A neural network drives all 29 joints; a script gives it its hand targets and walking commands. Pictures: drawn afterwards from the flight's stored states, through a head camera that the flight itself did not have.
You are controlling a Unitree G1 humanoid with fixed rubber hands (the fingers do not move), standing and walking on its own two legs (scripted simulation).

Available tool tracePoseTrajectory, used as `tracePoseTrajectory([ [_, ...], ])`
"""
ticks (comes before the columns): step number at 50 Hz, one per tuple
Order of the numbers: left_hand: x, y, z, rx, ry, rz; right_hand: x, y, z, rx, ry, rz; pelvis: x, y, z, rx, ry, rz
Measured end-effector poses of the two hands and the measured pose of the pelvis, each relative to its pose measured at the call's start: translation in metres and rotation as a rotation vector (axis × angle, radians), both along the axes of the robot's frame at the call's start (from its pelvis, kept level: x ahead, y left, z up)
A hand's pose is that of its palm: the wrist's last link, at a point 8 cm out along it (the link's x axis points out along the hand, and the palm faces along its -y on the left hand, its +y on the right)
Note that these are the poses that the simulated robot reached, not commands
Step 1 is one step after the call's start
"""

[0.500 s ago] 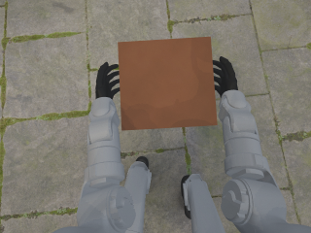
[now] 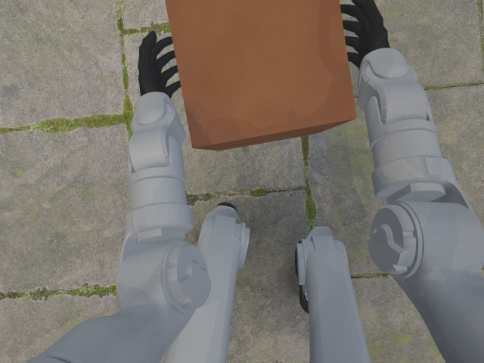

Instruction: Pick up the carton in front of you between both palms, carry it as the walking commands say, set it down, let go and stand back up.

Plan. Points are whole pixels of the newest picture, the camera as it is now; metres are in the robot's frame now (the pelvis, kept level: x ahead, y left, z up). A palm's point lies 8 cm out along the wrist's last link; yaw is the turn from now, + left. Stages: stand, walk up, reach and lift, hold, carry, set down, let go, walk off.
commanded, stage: set down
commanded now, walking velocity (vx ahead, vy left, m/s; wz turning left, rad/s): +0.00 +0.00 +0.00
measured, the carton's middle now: (259, 79) +0.52 +0.08 -0.19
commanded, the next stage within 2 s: none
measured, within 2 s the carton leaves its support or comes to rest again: rests again in 1.36 s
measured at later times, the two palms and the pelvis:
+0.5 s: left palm (177, 106) +0.47 +0.23 -0.25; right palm (329, 63) +0.59 -0.04 -0.26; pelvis -0.01 -0.01 -0.09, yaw +1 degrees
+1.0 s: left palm (182, 104) +0.48 +0.23 -0.29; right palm (324, 70) +0.59 -0.05 -0.31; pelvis -0.01 -0.02 -0.12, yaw +2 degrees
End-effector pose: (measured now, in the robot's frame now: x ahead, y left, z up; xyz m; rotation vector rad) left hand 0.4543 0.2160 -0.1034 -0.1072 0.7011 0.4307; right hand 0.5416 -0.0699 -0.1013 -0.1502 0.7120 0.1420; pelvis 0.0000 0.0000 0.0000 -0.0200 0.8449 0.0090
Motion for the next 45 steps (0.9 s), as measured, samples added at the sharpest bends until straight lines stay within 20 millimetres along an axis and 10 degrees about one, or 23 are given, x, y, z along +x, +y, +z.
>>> tracePoseTrajectory([
  [29,0.018,0.018,-0.172,0.02,0.068,0.088,0.05,0.029,-0.18,-0.043,0.042,0.163,-0.008,-0.014,-0.1,0.05,-0.017,-0.032],
  [45,0.029,0.019,-0.185,0.034,0.091,0.051,0.055,0.025,-0.206,-0.047,0.053,0.188,-0.003,-0.017,-0.121,0.088,-0.032,-0.062],
])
